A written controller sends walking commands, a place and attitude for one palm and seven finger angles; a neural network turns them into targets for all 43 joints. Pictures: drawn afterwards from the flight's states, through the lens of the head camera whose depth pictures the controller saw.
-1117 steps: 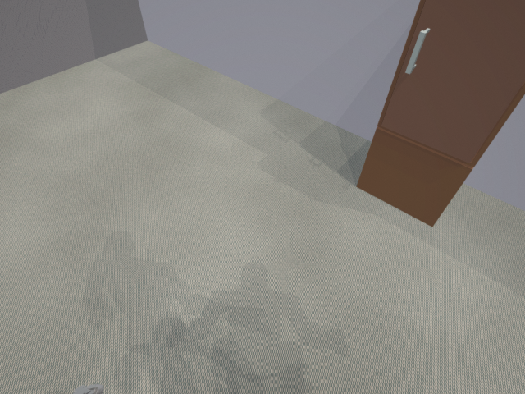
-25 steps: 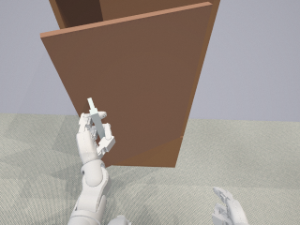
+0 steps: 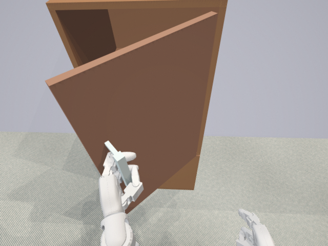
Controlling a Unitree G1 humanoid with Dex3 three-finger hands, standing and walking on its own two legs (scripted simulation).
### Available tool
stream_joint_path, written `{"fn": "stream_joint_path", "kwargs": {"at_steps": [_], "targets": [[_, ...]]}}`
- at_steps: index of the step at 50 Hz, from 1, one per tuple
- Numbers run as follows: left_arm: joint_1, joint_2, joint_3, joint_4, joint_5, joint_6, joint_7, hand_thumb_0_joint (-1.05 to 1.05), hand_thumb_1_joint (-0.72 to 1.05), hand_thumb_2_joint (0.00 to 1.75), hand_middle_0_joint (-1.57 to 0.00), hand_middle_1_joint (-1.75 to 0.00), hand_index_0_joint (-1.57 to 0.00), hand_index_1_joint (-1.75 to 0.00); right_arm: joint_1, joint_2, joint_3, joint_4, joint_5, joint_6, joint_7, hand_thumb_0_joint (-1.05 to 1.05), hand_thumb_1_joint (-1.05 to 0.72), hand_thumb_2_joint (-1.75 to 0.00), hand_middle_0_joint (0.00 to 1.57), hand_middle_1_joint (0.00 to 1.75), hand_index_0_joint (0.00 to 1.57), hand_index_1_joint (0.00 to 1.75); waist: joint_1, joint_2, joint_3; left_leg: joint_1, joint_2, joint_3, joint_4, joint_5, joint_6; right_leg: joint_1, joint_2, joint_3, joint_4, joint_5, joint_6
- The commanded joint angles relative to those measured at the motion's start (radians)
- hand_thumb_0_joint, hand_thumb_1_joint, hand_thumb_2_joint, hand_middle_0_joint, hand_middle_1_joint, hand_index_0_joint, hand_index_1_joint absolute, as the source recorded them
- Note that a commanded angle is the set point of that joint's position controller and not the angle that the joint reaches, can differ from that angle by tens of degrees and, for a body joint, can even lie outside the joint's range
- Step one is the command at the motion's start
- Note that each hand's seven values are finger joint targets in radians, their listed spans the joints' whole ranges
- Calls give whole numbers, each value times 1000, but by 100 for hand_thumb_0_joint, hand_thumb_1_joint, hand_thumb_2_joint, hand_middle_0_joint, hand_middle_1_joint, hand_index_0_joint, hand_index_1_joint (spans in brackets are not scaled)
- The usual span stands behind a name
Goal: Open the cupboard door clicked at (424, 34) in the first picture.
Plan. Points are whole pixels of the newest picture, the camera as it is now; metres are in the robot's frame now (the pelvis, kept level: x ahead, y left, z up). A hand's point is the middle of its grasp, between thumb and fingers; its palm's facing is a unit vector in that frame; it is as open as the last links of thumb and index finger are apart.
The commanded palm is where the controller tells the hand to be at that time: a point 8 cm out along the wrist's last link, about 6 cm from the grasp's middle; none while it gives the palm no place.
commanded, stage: open thumb and fingers to let go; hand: left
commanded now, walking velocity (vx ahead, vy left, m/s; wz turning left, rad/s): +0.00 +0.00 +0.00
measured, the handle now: (120, 166) +0.29 +0.11 +0.06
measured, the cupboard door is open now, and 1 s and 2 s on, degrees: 44 45 47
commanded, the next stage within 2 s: slide the hand sideways off the handle in 0.76 s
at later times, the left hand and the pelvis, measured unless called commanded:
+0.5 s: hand (132, 182) +0.26 +0.08 +0.06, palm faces +0.32 -0.95 +0.00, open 13.0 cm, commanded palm +0.21 +0.11 +0.06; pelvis -0.01 +0.01 +0.00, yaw +0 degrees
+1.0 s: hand (133, 196) +0.23 +0.07 +0.06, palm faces -0.05 -1.00 -0.02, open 15.9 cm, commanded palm +0.21 +0.11 +0.06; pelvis -0.02 +0.02 -0.01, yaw +0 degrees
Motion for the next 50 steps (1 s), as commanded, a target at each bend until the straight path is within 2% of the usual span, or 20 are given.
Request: {"fn": "stream_joint_path", "kwargs": {"at_steps": [1,3,4,11,17,19,27,29,31,33,36,37,38,43,44,45,46,47,48,50], "targets": [[-159,-81,47,-193,2,-61,26,0,62,78,-38,-132,-38,-132,-114,-64,-15,-157,-2,-60,-8,0,-90,-90,20,30,20,30,18,-144,-143,131,-68,-7,-26,155,60,11,-70,172,-243,523,111],[-132,-73,53,-194,3,-58,16,0,48,72,-37,-130,-37,-130,-107,-65,-18,-162,0,-57,-8,0,-90,-90,20,30,20,30,23,-161,-158,133,-67,-6,-28,178,61,38,-70,173,-237,579,114],[-145,-74,45,-207,6,-58,11,0,41,69,-36,-130,-36,-130,-105,-66,-18,-162,1,-54,-6,0,-90,-90,20,30,20,30,17,-145,-160,136,-66,-5,-30,182,61,39,-73,170,-230,595,114],[-189,-101,-5,-219,18,-59,-3,0,-8,48,-33,-124,-33,-124,-102,-76,-17,-171,5,-51,-2,0,-90,-90,20,30,20,30,-8,-136,-141,149,-61,-12,-24,168,68,-15,-62,143,-217,541,108],[-166,-107,-13,-229,20,-52,2,0,-50,30,-30,-120,-30,-120,-104,-73,-18,-183,8,-55,0,0,-90,-90,20,30,20,30,5,-127,-174,149,-63,-12,-23,166,68,-10,-57,134,-208,520,102],[-196,-104,-13,-227,20,-46,6,0,-50,30,-30,-120,-30,-120,-107,-75,-17,-180,8,-53,-2,0,-90,-90,20,30,20,30,-1,-129,-161,146,-61,-12,-22,164,69,-19,-57,133,-209,508,102],[-171,-133,-38,-233,29,-29,22,0,-50,30,-23,-80,-23,-80,-109,-73,-17,-187,9,-59,3,0,-90,-90,20,30,20,30,9,-99,-171,165,-58,-12,-35,163,68,-35,-36,98,-198,441,84],[-185,-144,-45,-231,29,-22,27,0,-50,30,-22,-70,-22,-70,-110,-71,-17,-188,9,-60,4,0,-90,-90,20,30,20,30,8,-111,-174,165,-58,-15,-35,167,69,-35,-34,92,-192,441,83],[-178,-160,-61,-232,34,-17,30,0,-50,30,-20,-60,-20,-60,-117,-70,-16,-189,11,-64,6,0,-90,-90,20,30,20,30,8,-87,-164,171,-57,-14,-37,160,68,-50,-28,83,-191,413,78],[-189,-148,-51,-229,31,-10,35,0,-50,30,-18,-50,-18,-50,-116,-72,-17,-189,9,-66,6,0,-90,-90,20,30,20,30,8,-115,-159,162,-57,-18,-37,155,68,-44,-27,83,-196,397,77],[-194,-149,-43,-235,25,-6,41,0,-50,30,-16,-35,-16,-35,-127,-69,-12,-188,9,-65,7,0,-90,-90,20,30,20,30,15,-93,-158,166,-60,-12,-36,140,66,-54,-29,90,-206,377,79],[-197,-143,-33,-231,24,-3,44,0,-50,30,-15,-30,-15,-30,-125,-68,-13,-186,9,-65,7,0,-90,-90,20,30,20,30,16,-108,-156,163,-59,-13,-38,140,65,-50,-28,86,-205,371,79],[-190,-133,-23,-229,25,1,47,0,-50,30,-15,-30,-15,-30,-134,-68,-13,-186,9,-64,6,0,-90,-90,20,30,20,30,25,-91,-160,162,-59,-15,-38,146,65,-45,-25,87,-203,371,74],[-221,-143,-16,-211,18,13,52,0,-50,30,-15,-30,-15,-30,-142,-65,-10,-180,7,-58,7,0,-90,-90,20,30,20,30,22,-99,-139,165,-60,-13,-38,134,64,-58,-24,88,-215,336,74],[-199,0,-209,-232,109,-39,-158,0,-50,30,-15,-30,-15,-30,-73,-114,-9,-162,25,-54,24,0,-90,-90,20,30,20,30,-73,-144,-41,131,-64,-13,-35,144,81,-122,-29,124,-193,410,82],[-244,51,-138,-300,63,-89,-274,0,-50,30,-15,-30,-15,-30,-71,-101,-21,-187,26,-52,22,0,-90,-90,20,30,20,30,-40,-97,-124,130,-64,-14,-23,159,85,-80,-35,131,-169,455,77],[-227,83,-130,-333,39,-121,-364,0,-50,30,-15,-30,-15,-30,-70,-104,-23,-199,30,-56,18,0,-90,-90,20,30,20,30,-33,-42,-176,157,-65,-9,-14,171,86,-60,-40,140,-156,489,75],[-194,86,-128,-345,-3,-141,-443,0,-50,30,-15,-30,-15,-30,-55,-101,-21,-213,38,-61,15,0,-90,-90,20,30,20,30,-40,-46,-189,163,-65,-11,-10,175,87,-50,-43,136,-150,506,77],[-176,93,-106,-365,-46,-146,-491,0,-50,30,-15,-30,-15,-30,-52,-100,-23,-231,46,-65,12,0,-90,-90,20,30,20,30,-32,-27,-211,176,-62,-8,-10,179,86,-38,-41,137,-148,496,73],[-126,57,-76,-343,-115,-138,-516,0,-50,30,-15,-30,-15,-30,-51,-92,-17,-254,59,-75,3,0,-90,-90,20,30,20,30,-27,-70,-162,163,-60,-10,-17,132,82,-64,-30,117,-167,406,75]]}}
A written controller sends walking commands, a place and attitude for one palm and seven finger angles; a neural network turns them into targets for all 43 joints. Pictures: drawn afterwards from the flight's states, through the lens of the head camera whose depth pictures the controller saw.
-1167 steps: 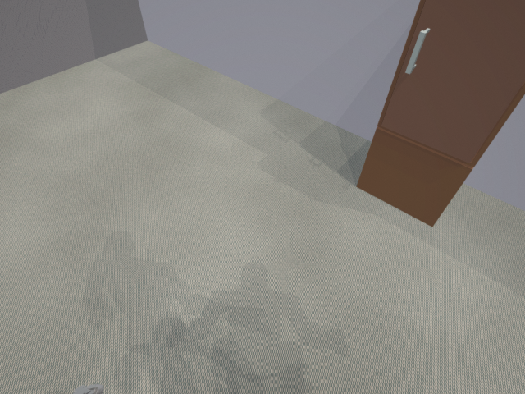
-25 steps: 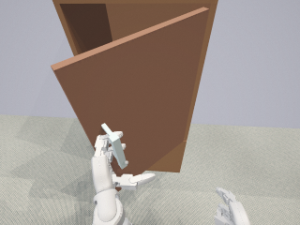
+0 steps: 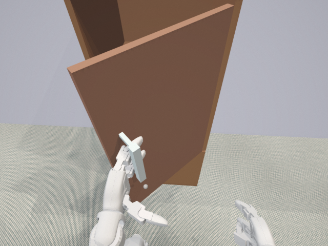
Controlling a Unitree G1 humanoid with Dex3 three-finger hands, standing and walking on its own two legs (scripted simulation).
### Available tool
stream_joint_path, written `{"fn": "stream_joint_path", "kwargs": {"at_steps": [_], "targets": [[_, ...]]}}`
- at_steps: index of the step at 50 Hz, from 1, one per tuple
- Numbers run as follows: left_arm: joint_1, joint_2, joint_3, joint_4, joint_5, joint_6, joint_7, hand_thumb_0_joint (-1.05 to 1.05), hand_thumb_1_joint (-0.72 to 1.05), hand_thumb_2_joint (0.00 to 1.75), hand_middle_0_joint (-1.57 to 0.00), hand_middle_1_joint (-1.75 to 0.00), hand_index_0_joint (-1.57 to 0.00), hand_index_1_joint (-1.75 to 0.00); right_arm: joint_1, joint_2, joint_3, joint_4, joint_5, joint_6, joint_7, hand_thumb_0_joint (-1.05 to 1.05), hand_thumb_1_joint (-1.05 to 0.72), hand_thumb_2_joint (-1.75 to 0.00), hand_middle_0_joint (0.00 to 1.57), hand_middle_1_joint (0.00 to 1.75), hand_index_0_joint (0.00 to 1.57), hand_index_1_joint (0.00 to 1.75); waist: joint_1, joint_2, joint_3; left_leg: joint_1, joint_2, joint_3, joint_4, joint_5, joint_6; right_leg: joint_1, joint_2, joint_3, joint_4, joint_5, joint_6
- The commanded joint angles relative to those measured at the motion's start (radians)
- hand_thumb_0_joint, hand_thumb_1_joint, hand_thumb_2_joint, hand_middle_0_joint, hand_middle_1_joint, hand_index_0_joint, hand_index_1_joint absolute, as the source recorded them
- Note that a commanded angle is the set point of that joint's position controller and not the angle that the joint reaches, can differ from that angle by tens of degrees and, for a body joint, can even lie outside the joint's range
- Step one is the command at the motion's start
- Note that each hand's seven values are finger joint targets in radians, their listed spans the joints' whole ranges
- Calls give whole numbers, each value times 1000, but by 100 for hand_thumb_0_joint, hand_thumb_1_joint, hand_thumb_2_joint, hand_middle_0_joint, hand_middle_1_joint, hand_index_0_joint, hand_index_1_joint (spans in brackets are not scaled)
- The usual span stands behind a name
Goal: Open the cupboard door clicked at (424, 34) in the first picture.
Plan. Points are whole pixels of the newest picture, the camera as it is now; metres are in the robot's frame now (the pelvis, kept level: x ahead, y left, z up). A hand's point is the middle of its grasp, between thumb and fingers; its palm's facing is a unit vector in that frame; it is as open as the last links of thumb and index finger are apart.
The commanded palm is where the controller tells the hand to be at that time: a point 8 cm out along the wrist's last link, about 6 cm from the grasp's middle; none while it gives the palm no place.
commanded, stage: slide the hand sideways off the handle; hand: left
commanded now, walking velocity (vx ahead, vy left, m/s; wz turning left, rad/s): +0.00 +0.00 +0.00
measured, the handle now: (133, 158) +0.31 +0.09 +0.07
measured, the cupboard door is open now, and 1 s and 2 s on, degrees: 45 47 47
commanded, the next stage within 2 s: draw the hand back to the body in 1.06 s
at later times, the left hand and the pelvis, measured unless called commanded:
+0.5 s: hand (136, 200) +0.21 +0.07 +0.07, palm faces -0.11 -0.99 +0.03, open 16.0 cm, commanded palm +0.18 +0.13 +0.07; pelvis +0.00 +0.01 -0.01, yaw -2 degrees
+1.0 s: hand (107, 219) +0.17 +0.12 +0.06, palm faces -0.04 -1.00 -0.01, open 16.0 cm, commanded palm +0.14 +0.18 +0.07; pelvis +0.00 +0.00 -0.01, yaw -1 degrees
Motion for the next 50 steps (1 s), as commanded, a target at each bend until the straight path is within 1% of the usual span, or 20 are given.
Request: {"fn": "stream_joint_path", "kwargs": {"at_steps": [1,3,4,5,7,9,11,13,14,22,24,29,30,32,34,36,41,43,47,50], "targets": [[-122,-65,-59,-286,-84,-119,-167,0,-50,30,-15,-30,-15,-30,-52,-88,-35,-200,27,-65,-22,0,-90,-90,20,30,20,30,-41,-96,-146,219,-42,-7,-77,103,63,-37,-10,113,-226,338,54],[-114,-53,-15,-260,-90,-105,-117,0,-50,30,-15,-30,-15,-30,-56,-93,-34,-202,25,-71,-27,0,-90,-90,20,30,20,30,-30,-126,-109,194,-41,-11,-79,65,60,-60,-4,108,-236,247,50],[-96,-38,9,-261,-81,-104,-92,0,-50,30,-15,-30,-15,-30,-55,-96,-37,-204,21,-71,-26,0,-90,-90,20,30,20,30,-20,-145,-122,188,-40,-11,-79,67,58,-57,-4,107,-227,244,51],[-71,-32,19,-273,-66,-104,-70,0,-50,30,-15,-30,-15,-30,-59,-95,-40,-211,20,-69,-24,0,-90,-90,20,30,20,30,-8,-120,-137,194,-39,-6,-81,77,58,-60,-2,103,-216,248,47],[-50,-28,8,-290,-38,-103,-42,0,-50,30,-15,-30,-15,-30,-54,-94,-40,-223,18,-65,-19,0,-90,-90,20,30,20,30,-9,-111,-134,184,-40,-1,-80,66,59,-69,-1,102,-210,231,46],[-19,-12,6,-305,-12,-103,-29,0,-50,30,-15,-30,-15,-30,-53,-92,-41,-235,18,-59,-13,0,-90,-90,20,30,20,30,-2,-84,-139,182,-39,2,-81,74,59,-70,1,102,-198,236,40],[-9,-3,14,-322,-7,-103,-24,0,-50,30,-15,-30,-15,-30,-50,-91,-39,-239,18,-54,-12,0,-90,-90,20,30,20,30,-1,-83,-132,181,-38,3,-85,66,59,-74,4,98,-197,226,39],[50,8,25,-343,-10,-97,-27,0,-50,30,-15,-30,-15,-30,-47,-93,-41,-253,18,-49,-12,0,-90,-90,20,30,20,30,14,-73,-160,189,-38,6,-89,86,59,-51,8,95,-189,251,35],[57,9,25,-340,-13,-93,-29,0,-50,30,-15,-30,-15,-30,-46,-91,-37,-255,21,-46,-12,0,-90,-90,20,30,20,30,9,-73,-134,184,-38,8,-91,83,58,-59,9,93,-193,254,37],[172,16,47,-396,-47,-108,-58,0,-50,30,-15,-30,-15,-30,-34,-92,-37,-270,24,-51,-16,0,-90,-90,20,30,20,30,9,-88,-122,176,-37,6,-85,91,56,-62,19,81,-176,278,40],[218,30,58,-419,-48,-117,-67,0,-50,30,-15,-30,-15,-30,-28,-92,-40,-276,25,-54,-15,0,-90,-90,20,30,20,30,14,-74,-143,176,-38,9,-74,119,57,-54,18,80,-159,317,40],[247,69,87,-448,-54,-138,-96,0,-50,30,-15,-30,-15,-30,-22,-97,-46,-281,24,-56,-20,0,-90,-90,20,30,20,30,2,-79,-125,148,-38,7,-48,106,59,-82,18,88,-148,312,45],[249,60,73,-458,-60,-140,-107,0,-50,30,-15,-30,-15,-30,-25,-95,-44,-284,25,-57,-22,0,-90,-90,20,30,20,30,-3,-69,-126,143,-41,7,-42,98,61,-87,15,95,-153,310,49],[277,71,95,-454,-75,-142,-126,0,-50,30,-15,-30,-15,-30,-18,-95,-47,-284,28,-59,-27,0,-90,-90,20,30,20,30,-2,-94,-118,129,-42,6,-36,92,59,-80,13,103,-159,316,54],[313,102,143,-468,-94,-142,-142,0,-50,30,-15,-30,-15,-30,-20,-94,-50,-283,31,-57,-33,0,-90,-90,20,30,20,30,13,-75,-143,129,-42,10,-30,115,59,-59,13,107,-151,348,53],[330,91,136,-473,-105,-137,-159,0,-50,30,-15,-30,-15,-30,-22,-92,-51,-287,36,-55,-36,0,-90,-90,20,30,20,30,6,-73,-129,129,-43,11,-30,115,58,-64,13,104,-153,358,57],[400,120,191,-473,-137,-134,-192,0,-50,30,-15,-30,-15,-30,-29,-87,-58,-282,39,-52,-46,0,-90,-90,20,30,20,30,14,-86,-132,111,-44,7,-20,126,55,-43,8,116,-151,411,67],[411,150,234,-475,-149,-141,-209,0,-50,30,-15,-30,-15,-30,-34,-85,-63,-273,40,-49,-52,0,-90,-90,20,30,20,30,21,-87,-134,95,-45,6,-8,133,54,-25,4,132,-152,430,70],[421,150,252,-478,-185,-164,-253,0,-50,30,-15,-30,-15,-30,-43,-85,-64,-269,44,-54,-61,0,-90,-90,20,30,20,30,16,-76,-112,71,-46,5,9,104,51,-49,-2,149,-160,391,76],[453,163,267,-485,-206,-184,-292,0,-50,30,-15,-30,-15,-30,-44,-86,-70,-261,49,-60,-67,0,-90,-90,20,30,20,30,16,-68,-133,71,-44,2,21,117,52,-49,-4,154,-150,410,80]]}}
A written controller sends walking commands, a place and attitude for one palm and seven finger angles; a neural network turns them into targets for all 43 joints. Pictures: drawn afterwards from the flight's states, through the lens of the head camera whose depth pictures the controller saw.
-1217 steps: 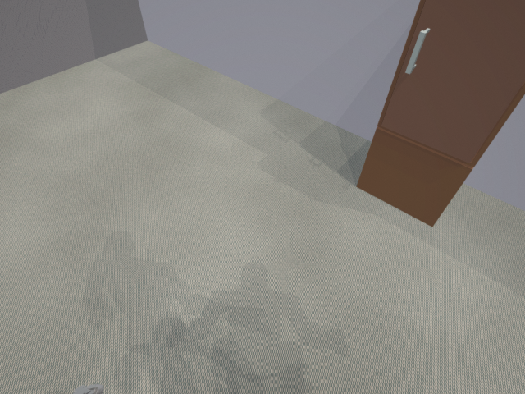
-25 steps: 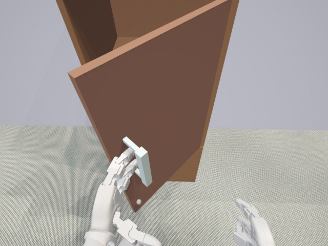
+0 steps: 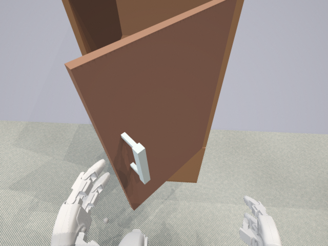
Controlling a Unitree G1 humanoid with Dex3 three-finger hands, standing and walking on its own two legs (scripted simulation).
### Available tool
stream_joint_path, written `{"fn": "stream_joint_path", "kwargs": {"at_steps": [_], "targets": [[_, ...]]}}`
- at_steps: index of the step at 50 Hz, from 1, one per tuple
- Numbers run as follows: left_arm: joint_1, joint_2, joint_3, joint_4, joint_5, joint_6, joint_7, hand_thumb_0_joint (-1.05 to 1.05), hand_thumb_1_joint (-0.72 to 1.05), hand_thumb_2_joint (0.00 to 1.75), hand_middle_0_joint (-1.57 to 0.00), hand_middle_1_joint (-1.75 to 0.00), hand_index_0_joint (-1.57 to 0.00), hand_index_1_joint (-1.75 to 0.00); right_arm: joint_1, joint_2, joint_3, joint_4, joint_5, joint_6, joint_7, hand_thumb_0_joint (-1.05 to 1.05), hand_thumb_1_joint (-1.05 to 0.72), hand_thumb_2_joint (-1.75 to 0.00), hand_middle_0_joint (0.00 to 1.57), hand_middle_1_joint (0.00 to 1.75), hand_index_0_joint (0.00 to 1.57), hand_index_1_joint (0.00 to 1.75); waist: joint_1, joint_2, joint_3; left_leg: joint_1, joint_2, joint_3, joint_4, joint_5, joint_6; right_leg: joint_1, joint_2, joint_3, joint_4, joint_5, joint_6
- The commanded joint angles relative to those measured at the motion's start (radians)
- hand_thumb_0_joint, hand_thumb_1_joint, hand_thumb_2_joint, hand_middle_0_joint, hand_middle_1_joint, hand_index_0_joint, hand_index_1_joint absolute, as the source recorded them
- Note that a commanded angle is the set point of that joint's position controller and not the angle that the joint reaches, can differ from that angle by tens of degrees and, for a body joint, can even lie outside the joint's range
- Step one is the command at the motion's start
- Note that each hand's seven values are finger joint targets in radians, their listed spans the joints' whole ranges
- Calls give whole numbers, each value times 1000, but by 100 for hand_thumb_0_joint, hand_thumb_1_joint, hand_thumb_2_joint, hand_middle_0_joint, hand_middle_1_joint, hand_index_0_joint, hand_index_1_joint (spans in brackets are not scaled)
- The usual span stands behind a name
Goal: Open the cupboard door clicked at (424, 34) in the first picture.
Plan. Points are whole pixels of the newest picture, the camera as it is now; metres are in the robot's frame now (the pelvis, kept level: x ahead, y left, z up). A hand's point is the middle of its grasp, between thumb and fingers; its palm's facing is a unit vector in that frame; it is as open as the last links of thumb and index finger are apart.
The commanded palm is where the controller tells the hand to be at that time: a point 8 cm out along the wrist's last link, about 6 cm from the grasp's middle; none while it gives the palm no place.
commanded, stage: slide the hand sideways off the handle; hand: left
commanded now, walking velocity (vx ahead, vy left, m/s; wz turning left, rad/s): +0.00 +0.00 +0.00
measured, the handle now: (136, 159) +0.29 +0.08 +0.08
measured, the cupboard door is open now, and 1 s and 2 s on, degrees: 47 47 47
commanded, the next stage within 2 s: draw the hand back to the body in 0.06 s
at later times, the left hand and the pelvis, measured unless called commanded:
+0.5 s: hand (71, 217) +0.16 +0.17 +0.12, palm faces -0.02 -1.00 -0.04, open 16.3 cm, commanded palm +0.13 +0.23 +0.13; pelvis -0.01 +0.02 +0.01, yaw +0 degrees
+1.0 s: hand (14, 191) +0.18 +0.25 +0.17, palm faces +0.27 -0.90 -0.34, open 13.4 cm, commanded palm +0.14 +0.30 +0.21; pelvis +0.01 +0.04 +0.06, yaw +0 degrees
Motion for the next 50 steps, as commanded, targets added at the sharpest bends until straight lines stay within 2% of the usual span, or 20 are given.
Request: {"fn": "stream_joint_path", "kwargs": {"at_steps": [1,3,6,8,11,13,15,17,19,28,33,34,35,36,38,40,43,46,48,50], "targets": [[60,57,63,-223,-48,-97,-54,0,-50,30,-15,-30,-15,-30,-83,-90,-39,-173,7,-64,-16,0,-90,-90,20,30,20,30,-7,-80,-104,138,-64,-7,-73,156,53,17,-21,139,-238,432,78],[9,55,41,-242,-60,-109,-82,0,-50,30,-15,-30,-15,-30,-78,-98,-37,-169,7,-75,-21,0,-90,-90,20,30,20,30,-22,-83,-99,127,-61,-15,-60,150,58,0,-21,145,-237,408,79],[7,63,36,-224,-62,-107,-98,0,-50,30,-15,-30,-15,-30,-75,-102,-38,-169,8,-83,-27,0,-90,-90,20,30,20,30,-23,-76,-84,117,-58,-19,-61,118,59,-42,-15,132,-236,318,69],[-27,75,42,-225,-53,-100,-86,0,-50,30,-15,-30,-15,-30,-79,-105,-39,-166,7,-87,-31,0,-90,-90,20,30,20,30,-16,-75,-75,114,-55,-22,-65,98,61,-60,-6,126,-237,242,58],[-33,129,91,-311,-49,-76,-49,0,-50,30,-15,-30,-15,-30,-78,-98,-36,-185,14,-84,-32,0,-90,-90,20,30,20,30,8,-18,-111,170,-53,-15,-110,86,62,-41,5,107,-255,173,42],[-12,150,131,-317,-49,-44,-24,0,-50,30,-15,-30,-15,-30,-85,-93,-34,-184,19,-78,-37,0,-90,-90,20,30,20,30,21,-15,-116,189,-51,-16,-132,91,62,-15,11,101,-269,169,40],[-2,113,105,-320,-55,-12,-17,0,-50,30,-15,-30,-15,-30,-89,-88,-25,-186,26,-79,-36,0,-90,-90,20,30,20,30,13,-1,-77,215,-50,-18,-166,79,60,-17,16,78,-284,169,42],[1,124,125,-310,-65,17,-18,0,-50,30,-15,-30,-15,-30,-92,-91,-22,-179,28,-81,-39,0,-90,-90,20,30,20,30,9,-33,-70,225,-49,-22,-180,75,60,-2,17,77,-305,171,47],[7,123,128,-296,-70,43,-32,0,-50,30,-15,-30,-15,-30,-98,-95,-17,-174,29,-86,-42,0,-90,-90,20,30,20,30,7,-30,-43,235,-49,-21,-194,84,61,12,15,76,-324,179,49],[-25,177,203,-361,-112,85,-69,0,-50,30,-15,-30,-15,-30,-96,-109,-5,-153,36,-129,-44,0,-90,-90,20,30,20,30,17,3,-30,322,-47,-43,-279,97,60,65,27,31,-351,216,42],[-30,212,264,-376,-132,122,-92,0,-32,37,-16,-30,-16,-30,-103,-115,-4,-139,41,-143,-46,0,-90,-90,20,30,20,30,25,6,-34,359,-48,-42,-303,127,60,105,28,27,-376,258,43],[-17,342,283,-465,13,163,33,0,-29,39,-16,-30,-16,-30,-111,-110,1,-159,25,-125,-81,0,-90,-90,20,30,20,30,77,-2,-21,386,-36,-14,-345,127,57,116,-2,97,-467,259,26],[9,261,242,-465,29,196,88,0,-26,40,-16,-30,-16,-30,-96,-93,12,-152,21,-119,-94,0,-90,-90,20,30,20,30,45,31,-4,425,-40,-3,-352,131,58,120,-12,93,-492,253,27],[30,232,222,-434,52,227,123,0,-22,42,-16,-30,-16,-30,-91,-89,16,-134,18,-112,-97,0,-90,-90,20,30,20,30,41,36,42,436,-35,-4,-363,128,58,126,-12,77,-505,251,28],[-8,247,233,-427,79,255,168,0,-15,45,-16,-30,-16,-30,-106,-98,22,-119,13,-106,-101,0,-90,-90,20,30,20,30,37,-6,62,464,-32,-14,-398,131,60,155,-8,63,-537,246,31],[-64,250,225,-439,94,263,193,0,-8,48,-16,-30,-16,-30,-113,-107,27,-112,9,-108,-105,0,-90,-90,20,30,20,30,26,13,78,513,-30,-19,-438,110,60,165,-11,61,-568,227,35],[-107,283,264,-410,109,265,223,0,2,52,-17,-30,-17,-30,-124,-115,32,-84,4,-122,-110,0,-90,-90,20,30,20,30,33,10,85,566,-30,-25,-498,116,61,229,-12,55,-608,243,33],[-120,280,277,-417,112,263,231,0,13,57,-17,-30,-17,-30,-133,-115,36,-64,-1,-138,-103,0,-90,-90,20,30,20,30,38,35,71,622,-27,-35,-557,152,57,294,-13,49,-620,292,33],[-116,310,322,-393,113,265,238,0,20,60,-18,-30,-18,-30,-149,-118,35,-45,-2,-144,-101,0,-90,-90,20,30,20,30,51,15,76,641,-27,-29,-586,186,57,347,-14,49,-647,326,31],[-124,299,327,-391,109,262,235,0,27,63,-18,-30,-18,-30,-157,-117,35,-29,-3,-150,-96,0,-90,-90,20,30,20,30,50,26,93,670,-25,-26,-614,222,54,374,-12,48,-665,357,33]]}}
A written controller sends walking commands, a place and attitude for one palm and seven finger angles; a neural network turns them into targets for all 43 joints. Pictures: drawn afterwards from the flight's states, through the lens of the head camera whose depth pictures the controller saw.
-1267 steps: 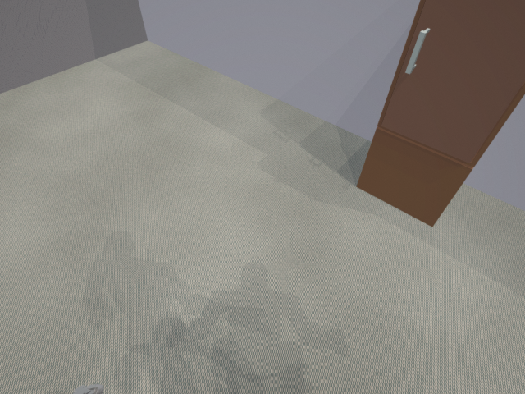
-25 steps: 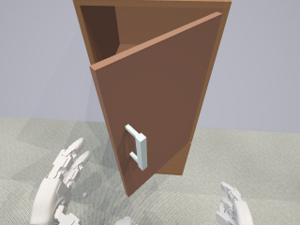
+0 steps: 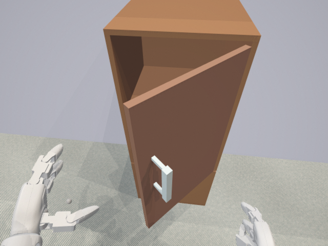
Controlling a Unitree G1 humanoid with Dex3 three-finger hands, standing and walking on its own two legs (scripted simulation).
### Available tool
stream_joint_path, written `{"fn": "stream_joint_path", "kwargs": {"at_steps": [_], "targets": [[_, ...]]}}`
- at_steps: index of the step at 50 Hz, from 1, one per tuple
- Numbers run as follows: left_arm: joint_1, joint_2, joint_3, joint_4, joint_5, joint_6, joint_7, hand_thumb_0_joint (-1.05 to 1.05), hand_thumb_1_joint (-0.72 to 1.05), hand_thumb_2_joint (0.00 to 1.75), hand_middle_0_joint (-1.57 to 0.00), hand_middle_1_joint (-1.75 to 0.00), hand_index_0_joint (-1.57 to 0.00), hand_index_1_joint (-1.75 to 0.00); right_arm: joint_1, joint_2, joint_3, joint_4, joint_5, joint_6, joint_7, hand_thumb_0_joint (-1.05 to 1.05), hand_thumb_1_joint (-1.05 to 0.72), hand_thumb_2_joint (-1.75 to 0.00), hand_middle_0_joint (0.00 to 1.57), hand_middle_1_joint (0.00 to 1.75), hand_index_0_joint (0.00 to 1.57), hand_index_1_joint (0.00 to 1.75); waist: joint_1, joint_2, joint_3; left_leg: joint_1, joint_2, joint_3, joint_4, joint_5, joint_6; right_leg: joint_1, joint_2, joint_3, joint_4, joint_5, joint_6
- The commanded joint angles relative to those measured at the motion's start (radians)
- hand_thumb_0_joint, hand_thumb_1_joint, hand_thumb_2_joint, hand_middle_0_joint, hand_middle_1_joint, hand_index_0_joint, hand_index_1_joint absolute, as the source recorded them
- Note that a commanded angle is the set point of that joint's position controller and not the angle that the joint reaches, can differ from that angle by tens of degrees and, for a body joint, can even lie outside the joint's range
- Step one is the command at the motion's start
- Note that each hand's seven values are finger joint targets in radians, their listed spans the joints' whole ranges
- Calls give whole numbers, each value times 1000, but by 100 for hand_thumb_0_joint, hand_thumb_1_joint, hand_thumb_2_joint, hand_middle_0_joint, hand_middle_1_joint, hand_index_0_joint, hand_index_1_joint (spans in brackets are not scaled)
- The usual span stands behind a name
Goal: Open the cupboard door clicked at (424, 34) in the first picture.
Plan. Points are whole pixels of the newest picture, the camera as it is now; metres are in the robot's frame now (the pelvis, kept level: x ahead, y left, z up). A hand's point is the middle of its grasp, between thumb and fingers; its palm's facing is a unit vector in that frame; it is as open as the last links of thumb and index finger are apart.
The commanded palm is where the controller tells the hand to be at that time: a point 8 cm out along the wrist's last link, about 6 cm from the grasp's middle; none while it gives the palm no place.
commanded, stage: draw the hand back to the body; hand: left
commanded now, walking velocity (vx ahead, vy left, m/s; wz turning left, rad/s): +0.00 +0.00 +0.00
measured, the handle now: (161, 179) +0.28 +0.04 +0.02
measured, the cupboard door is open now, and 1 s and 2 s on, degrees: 47 47 47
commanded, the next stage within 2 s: step back with the hand held close in 0.74 s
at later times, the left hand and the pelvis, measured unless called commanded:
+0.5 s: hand (47, 160) +0.21 +0.24 +0.18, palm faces +0.45 -0.81 -0.39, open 7.9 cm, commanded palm +0.16 +0.28 +0.19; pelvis +0.02 -0.02 +0.02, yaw -1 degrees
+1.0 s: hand (56, 161) +0.21 +0.22 +0.18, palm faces +0.41 -0.80 -0.45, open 7.4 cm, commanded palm +0.15 +0.26 +0.19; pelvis +0.01 -0.04 +0.02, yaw -1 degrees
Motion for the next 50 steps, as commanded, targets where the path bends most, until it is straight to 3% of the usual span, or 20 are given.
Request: {"fn": "stream_joint_path", "kwargs": {"at_steps": [1,2,7,9,14,18,19,21,24,28,31,34,41,42,43,44,45,46,50], "targets": [[-68,134,142,-213,1,-75,19,0,31,64,-18,-30,-18,-30,-147,-109,-46,-141,-7,-70,-1,0,-90,-90,20,30,20,30,5,16,-7,228,10,-66,-213,92,-3,-78,9,13,-189,159,-26],[-75,139,155,-205,0,-77,18,0,34,66,-18,-30,-18,-30,-151,-109,-48,-133,-8,-71,2,0,-90,-90,20,30,20,30,6,-2,2,236,10,-62,-222,109,-3,-65,9,13,-201,174,-25],[-130,166,212,-200,-3,-81,18,0,51,74,-19,-30,-19,-30,-163,-116,-55,-105,-13,-71,12,0,-90,-90,20,30,20,30,11,24,3,294,12,-54,-270,177,-8,-5,11,15,-240,227,-26],[-142,175,238,-183,-8,-79,19,0,58,76,-19,-30,-19,-30,-171,-118,-59,-97,-15,-67,13,0,-90,-90,20,30,20,30,14,-7,7,305,12,-46,-279,205,-5,20,11,15,-254,256,-25],[-212,203,293,-177,-14,-86,19,0,76,84,-19,-30,-19,-30,-181,-120,-69,-74,-14,-59,17,0,-90,-90,20,30,20,30,16,38,8,348,10,-31,-294,241,-7,42,9,23,-282,288,-23],[-250,248,356,-159,-17,-95,23,0,90,90,-20,-30,-20,-30,-185,-125,-77,-57,-17,-58,18,0,-90,-90,20,30,20,30,24,23,-12,372,6,-22,-293,300,-4,72,10,24,-294,348,-24],[-223,204,325,-135,-20,-93,16,0,90,90,-20,-30,-20,-30,-185,-120,-79,-56,-17,-57,20,0,-90,-90,20,30,20,30,19,27,-3,382,5,-12,-289,315,-2,65,7,25,-292,368,-19],[-207,174,294,-105,-24,-86,6,0,90,90,-20,-30,-20,-30,-184,-124,-82,-57,-16,-50,29,0,-90,-90,20,30,20,30,15,-12,22,374,6,-14,-297,307,-1,57,9,22,-300,363,-13],[-216,193,301,-116,-25,-88,2,0,90,90,-20,-30,-20,-30,-190,-128,-89,-62,-16,-41,30,0,-90,-90,20,30,20,30,18,-32,13,378,1,-4,-296,312,5,72,6,27,-309,388,-11],[-241,242,339,-158,-20,-102,6,0,90,90,-20,-30,-20,-30,-198,-125,-89,-57,-18,-44,23,0,-90,-90,20,30,20,30,25,4,-13,390,-9,5,-285,318,7,87,2,34,-317,415,-13],[-233,232,337,-168,-23,-108,6,0,90,90,-20,-30,-20,-30,-201,-116,-88,-55,-17,-49,22,0,-90,-90,20,30,20,30,24,23,-11,398,-11,10,-284,320,6,83,0,37,-318,426,-11],[-223,224,335,-137,-27,-107,4,0,90,90,-20,-30,-20,-30,-205,-115,-91,-49,-16,-50,19,0,-90,-90,20,30,20,30,21,-22,21,393,-9,18,-280,310,10,67,-1,40,-332,437,-5],[-234,215,324,-126,-28,-116,-4,0,90,90,-20,-30,-20,-30,-208,-117,-96,-42,-17,-49,20,0,-90,-90,20,30,20,30,21,-18,15,405,-13,25,-279,312,15,70,-5,50,-340,455,1],[-228,221,330,-118,-27,-116,-4,0,90,90,-20,-30,-20,-30,-209,-115,-96,-40,-17,-49,20,0,-90,-90,20,30,20,30,23,-15,18,405,-12,27,-279,314,15,68,-5,50,-341,459,1],[-303,251,341,-171,-27,-123,1,0,90,90,-20,-30,-20,-30,-212,-117,-95,-40,-17,-51,18,0,-90,-90,20,30,20,30,22,1,-6,410,-15,26,-277,315,16,84,-10,52,-340,468,0],[-374,364,449,-206,-14,-153,6,0,90,90,-20,-30,-20,-30,-190,-134,-98,-63,-13,-24,17,0,-90,-90,20,30,20,30,-29,-56,88,364,10,10,-213,302,23,-38,-57,109,-386,567,29],[-281,296,402,-114,-11,-150,-4,0,90,90,-20,-30,-20,-30,-196,-121,-97,-44,-17,-2,18,0,-90,-90,20,30,20,30,-32,-96,64,349,8,10,-192,314,23,-15,-75,90,-366,638,38],[-228,265,375,-95,-8,-146,-10,0,90,90,-20,-30,-20,-30,-199,-121,-100,-58,-16,14,19,0,-90,-90,20,30,20,30,-31,-101,49,345,7,17,-187,327,23,-8,-78,88,-350,685,50],[-132,251,369,-133,-9,-143,-9,0,90,90,-20,-30,-20,-30,-191,-125,-110,-94,-8,58,22,0,-90,-90,20,30,20,30,-32,-27,-41,362,28,22,-204,440,20,20,-70,75,-290,673,55]]}}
